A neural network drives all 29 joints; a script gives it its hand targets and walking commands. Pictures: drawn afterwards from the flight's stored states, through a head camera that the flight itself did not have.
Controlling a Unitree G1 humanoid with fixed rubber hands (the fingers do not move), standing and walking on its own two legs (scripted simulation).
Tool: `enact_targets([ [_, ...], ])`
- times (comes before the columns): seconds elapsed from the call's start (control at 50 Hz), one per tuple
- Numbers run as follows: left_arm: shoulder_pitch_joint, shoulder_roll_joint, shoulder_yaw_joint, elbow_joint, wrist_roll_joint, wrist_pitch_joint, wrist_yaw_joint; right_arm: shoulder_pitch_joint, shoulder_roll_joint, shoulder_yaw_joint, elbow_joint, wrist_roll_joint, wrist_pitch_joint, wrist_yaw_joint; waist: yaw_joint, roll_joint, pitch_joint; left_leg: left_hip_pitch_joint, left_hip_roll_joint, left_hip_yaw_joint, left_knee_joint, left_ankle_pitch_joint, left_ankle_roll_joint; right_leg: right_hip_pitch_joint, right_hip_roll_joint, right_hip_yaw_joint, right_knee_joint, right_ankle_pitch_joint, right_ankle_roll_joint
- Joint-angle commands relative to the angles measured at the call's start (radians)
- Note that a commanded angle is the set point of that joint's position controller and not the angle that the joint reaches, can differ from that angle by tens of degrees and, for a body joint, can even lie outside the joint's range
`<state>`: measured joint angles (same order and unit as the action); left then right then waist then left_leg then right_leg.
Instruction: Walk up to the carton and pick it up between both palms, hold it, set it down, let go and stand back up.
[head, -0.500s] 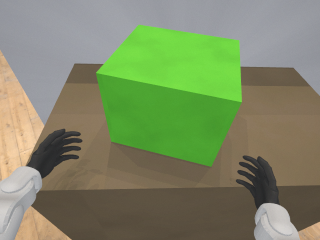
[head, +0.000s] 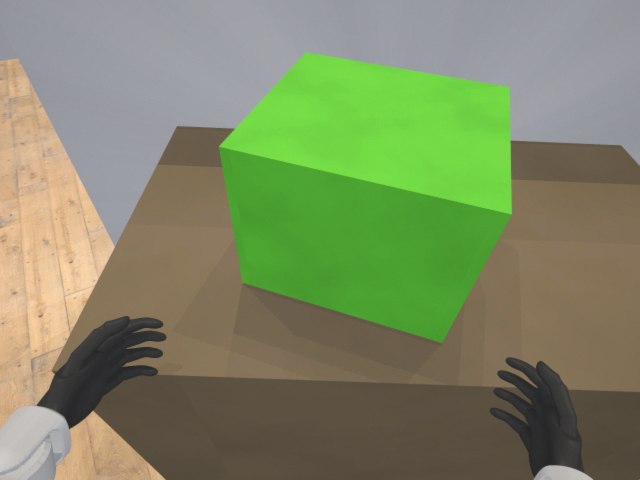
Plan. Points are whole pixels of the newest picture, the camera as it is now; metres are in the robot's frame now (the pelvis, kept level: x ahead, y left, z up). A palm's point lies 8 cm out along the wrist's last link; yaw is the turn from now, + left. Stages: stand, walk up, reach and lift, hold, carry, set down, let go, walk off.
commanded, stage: set down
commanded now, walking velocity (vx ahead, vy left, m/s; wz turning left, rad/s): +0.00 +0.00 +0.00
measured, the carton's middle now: (370, 189) +0.50 -0.01 +0.10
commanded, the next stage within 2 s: none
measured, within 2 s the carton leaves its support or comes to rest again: neither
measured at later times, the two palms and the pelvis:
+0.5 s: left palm (86, 410) +0.16 +0.27 +0.05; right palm (546, 462) +0.17 -0.20 +0.05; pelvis +0.01 -0.01 +0.00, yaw +1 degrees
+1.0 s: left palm (101, 415) +0.16 +0.26 +0.04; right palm (542, 467) +0.17 -0.22 +0.01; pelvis +0.02 -0.02 +0.00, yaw +1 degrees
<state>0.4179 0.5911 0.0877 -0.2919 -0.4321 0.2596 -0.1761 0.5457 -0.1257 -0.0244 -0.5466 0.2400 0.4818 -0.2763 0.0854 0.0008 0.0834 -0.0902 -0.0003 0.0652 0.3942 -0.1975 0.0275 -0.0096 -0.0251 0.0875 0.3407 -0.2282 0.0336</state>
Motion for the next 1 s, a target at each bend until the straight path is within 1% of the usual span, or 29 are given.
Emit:
enact_targets([
  [0.0, -0.076, 0.198, 0.143, -0.206, 0.009, -0.084, 0.007, 0.04, -0.077, -0.023, -0.223, 0.005, -0.063, 0.003, -0.016, 0.119, -0.02, 0.038, 0.066, -0.06, -0.105, 0.135, -0.057, -0.086, -0.001, -0.022, -0.062, 0.108, -0.103],
  [0.04, -0.088, 0.184, 0.143, -0.126, 0.001, -0.066, 0.001, -0.049, -0.058, -0.009, -0.214, -0.012, -0.067, 0.004, 0.0, 0.058, -0.037, 0.006, 0.057, -0.049, -0.104, 0.05, -0.04, -0.093, -0.015, -0.018, -0.081, 0.033, -0.105],
  [0.12, -0.114, 0.207, 0.138, -0.198, 0.025, -0.094, 0.009, -0.012, -0.065, -0.046, -0.204, -0.019, -0.081, 0.0, -0.019, 0.121, -0.008, 0.024, 0.056, -0.048, -0.115, 0.035, -0.049, -0.1, -0.016, -0.022, -0.078, 0.009, -0.098],
  [0.14, -0.125, 0.196, 0.131, -0.141, 0.025, -0.083, 0.003, -0.027, -0.08, -0.033, -0.16, -0.027, -0.081, 0.0, -0.002, 0.11, -0.019, 0.021, 0.052, -0.042, -0.113, -0.004, -0.041, -0.126, -0.016, -0.011, -0.09, -0.018, -0.102],
  [0.22, -0.029, 0.18, 0.151, -0.108, 0.026, -0.099, -0.01, 0.05, -0.035, 0.032, -0.195, -0.008, -0.104, -0.008, 0.0, 0.057, -0.038, 0.077, 0.044, -0.034, -0.078, 0.151, -0.047, -0.056, -0.01, -0.006, -0.082, 0.096, -0.087],
  [0.24, -0.059, 0.205, 0.149, -0.12, 0.034, -0.095, -0.02, 0.038, -0.053, 0.001, -0.15, -0.022, -0.09, -0.015, -0.02, 0.056, 0.003, 0.099, 0.042, -0.034, -0.085, 0.115, -0.046, -0.123, -0.02, 0.003, -0.098, 0.048, -0.087],
  [0.32, -0.006, 0.162, 0.131, -0.164, 0.048, -0.128, -0.012, 0.085, -0.026, 0.006, -0.209, -0.026, -0.134, -0.007, -0.014, 0.099, 0.008, 0.07, 0.04, -0.05, -0.08, 0.169, -0.056, -0.08, -0.001, -0.028, -0.091, 0.122, -0.089],
  [0.36, -0.007, 0.142, 0.146, -0.092, 0.068, -0.113, -0.005, 0.073, -0.069, 0.002, -0.133, -0.037, -0.136, 0.014, -0.019, 0.119, 0.033, 0.06, 0.032, -0.032, -0.081, 0.185, -0.066, -0.085, -0.002, -0.015, -0.086, 0.096, -0.099],
  [0.38, -0.006, 0.166, 0.147, -0.119, 0.043, -0.139, -0.008, 0.071, -0.047, 0.007, -0.186, -0.022, -0.158, 0.01, -0.007, 0.057, 0.009, 0.032, 0.044, -0.042, -0.077, 0.159, -0.052, -0.081, -0.007, -0.024, -0.083, 0.1, -0.09],
  [0.4, -0.02, 0.161, 0.144, -0.113, 0.066, -0.132, 0.003, 0.035, -0.046, 0.005, -0.162, -0.051, -0.151, 0.015, -0.001, 0.123, 0.037, 0.033, 0.043, -0.039, -0.093, 0.12, -0.054, -0.079, -0.005, -0.019, -0.08, 0.043, -0.094],
  [0.44, -0.036, 0.16, 0.133, -0.082, 0.067, -0.141, 0.004, 0.058, -0.049, 0.008, -0.121, -0.044, -0.168, 0.022, -0.015, 0.076, 0.041, 0.047, 0.035, -0.034, -0.084, 0.121, -0.049, -0.089, -0.005, -0.007, -0.094, 0.044, -0.089],
  [0.46, -0.04, 0.195, 0.142, -0.157, 0.032, -0.159, -0.008, 0.086, -0.013, 0.024, -0.208, -0.029, -0.189, 0.005, -0.012, 0.051, -0.012, 0.054, 0.027, -0.021, -0.07, 0.156, -0.035, -0.073, -0.017, 0.0, -0.093, 0.093, -0.081],
  [0.5, 0.015, 0.099, 0.119, -0.067, 0.082, -0.144, 0.016, 0.109, -0.06, -0.011, -0.017, -0.053, -0.179, 0.038, -0.032, 0.139, -0.006, 0.073, 0.046, -0.05, -0.08, 0.198, -0.067, -0.067, 0.009, -0.031, -0.083, 0.077, -0.094],
  [0.52, 0.025, 0.166, 0.137, -0.16, 0.044, -0.172, 0.002, 0.085, -0.032, 0.032, -0.206, -0.033, -0.212, 0.02, 0.004, 0.044, -0.046, 0.084, 0.035, -0.033, -0.064, 0.204, -0.051, -0.039, -0.003, -0.016, -0.081, 0.137, -0.084],
  [0.54, 0.048, 0.128, 0.132, -0.056, 0.06, -0.156, 0.001, 0.136, -0.049, 0.026, -0.107, -0.038, -0.195, 0.028, -0.036, 0.078, -0.009, 0.109, 0.03, -0.036, -0.062, 0.225, -0.058, -0.061, -0.007, -0.018, -0.092, 0.164, -0.078],
  [0.58, 0.005, 0.151, 0.132, -0.138, 0.082, -0.164, 0.015, 0.095, -0.051, 0.019, -0.082, -0.058, -0.213, 0.03, -0.008, 0.076, 0.007, 0.114, 0.021, -0.041, -0.068, 0.225, -0.058, -0.1, -0.005, -0.015, -0.088, 0.15, -0.08],
  [0.6, 0.02, 0.097, 0.116, -0.092, 0.116, -0.153, 0.027, 0.087, -0.073, 0.004, -0.014, -0.059, -0.22, 0.053, -0.01, 0.121, -0.005, 0.095, 0.033, -0.043, -0.072, 0.248, -0.074, -0.084, 0.019, -0.036, -0.074, 0.142, -0.086],
  [0.64, 0.079, 0.082, 0.128, -0.072, 0.108, -0.158, 0.024, 0.119, -0.076, -0.01, -0.028, -0.054, -0.255, 0.054, -0.026, 0.093, -0.016, 0.093, 0.029, -0.031, -0.057, 0.333, -0.081, -0.061, 0.021, -0.034, -0.075, 0.194, -0.088],
  [0.66, 0.07, 0.107, 0.134, -0.108, 0.099, -0.176, 0.014, 0.115, -0.064, -0.006, -0.065, -0.067, -0.276, 0.043, -0.037, 0.033, -0.041, 0.113, 0.021, -0.025, -0.045, 0.32, -0.074, -0.061, 0.008, -0.023, -0.086, 0.217, -0.072],
  [0.72, 0.069, 0.088, 0.122, -0.08, 0.138, -0.176, 0.03, 0.137, -0.069, 0.022, 0.083, -0.071, -0.281, 0.066, -0.019, 0.107, -0.003, 0.164, 0.013, -0.043, -0.053, 0.334, -0.078, -0.078, 0.014, -0.034, -0.092, 0.204, -0.075],
  [0.76, 0.078, 0.068, 0.104, 0.001, 0.129, -0.158, 0.027, 0.096, -0.085, 0.015, 0.053, -0.066, -0.303, 0.08, -0.028, 0.074, -0.033, 0.12, 0.012, -0.026, -0.05, 0.319, -0.077, -0.074, 0.016, -0.034, -0.094, 0.219, -0.079],
  [0.78, 0.062, 0.032, 0.102, 0.053, 0.141, -0.146, 0.033, 0.054, -0.101, -0.006, 0.083, -0.078, -0.305, 0.085, -0.024, 0.124, 0.011, 0.085, 0.027, -0.028, -0.062, 0.311, -0.089, -0.092, 0.02, -0.042, -0.074, 0.193, -0.087],
  [0.8, 0.058, 0.073, 0.107, -0.09, 0.125, -0.175, 0.031, 0.053, -0.071, -0.02, -0.029, -0.082, -0.328, 0.071, -0.023, 0.075, -0.035, 0.098, 0.023, -0.021, -0.059, 0.296, -0.078, -0.052, 0.011, -0.043, -0.094, 0.196, -0.079],
  [0.82, 0.051, 0.058, 0.091, -0.057, 0.109, -0.169, 0.034, 0.063, -0.059, -0.003, 0.006, -0.08, -0.317, 0.072, -0.037, 0.058, -0.023, 0.097, 0.034, -0.025, -0.064, 0.292, -0.075, -0.031, 0.015, -0.04, -0.093, 0.21, -0.074],
  [0.84, 0.034, -0.008, 0.074, 0.074, 0.16, -0.147, 0.047, 0.045, -0.123, -0.033, 0.223, -0.109, -0.313, 0.109, -0.036, 0.122, 0.049, 0.13, 0.022, -0.031, -0.081, 0.283, -0.1, -0.105, 0.041, -0.052, -0.084, 0.155, -0.09],
  [0.86, 0.047, -0.005, 0.074, 0.013, 0.152, -0.153, 0.041, 0.046, -0.096, -0.034, 0.121, -0.091, -0.325, 0.103, -0.04, 0.086, -0.001, 0.115, 0.032, -0.027, -0.07, 0.319, -0.094, -0.077, 0.027, -0.052, -0.086, 0.197, -0.086],
  [0.92, 0.037, 0.047, 0.081, 0.051, 0.155, -0.176, 0.043, 0.049, -0.058, 0.005, 0.09, -0.097, -0.368, 0.103, -0.039, 0.022, -0.051, 0.118, 0.014, -0.018, -0.049, 0.334, -0.067, -0.05, 0.02, -0.044, -0.094, 0.222, -0.066],
  [0.96, 0.018, -0.021, 0.061, 0.146, 0.164, -0.148, 0.035, 0.032, -0.12, -0.029, 0.239, -0.105, -0.345, 0.11, -0.057, 0.014, 0.004, 0.149, 0.011, -0.01, -0.069, 0.315, -0.08, -0.113, 0.022, -0.052, -0.1, 0.219, -0.064],
  [0.98, -0.037, 0.032, 0.087, 0.12, 0.16, -0.166, 0.027, 0.002, -0.09, -0.02, 0.181, -0.106, -0.357, 0.1, -0.06, -0.012, 0.02, 0.136, 0.007, -0.009, -0.071, 0.272, -0.069, -0.116, 0.011, -0.038, -0.107, 0.184, -0.055],
])
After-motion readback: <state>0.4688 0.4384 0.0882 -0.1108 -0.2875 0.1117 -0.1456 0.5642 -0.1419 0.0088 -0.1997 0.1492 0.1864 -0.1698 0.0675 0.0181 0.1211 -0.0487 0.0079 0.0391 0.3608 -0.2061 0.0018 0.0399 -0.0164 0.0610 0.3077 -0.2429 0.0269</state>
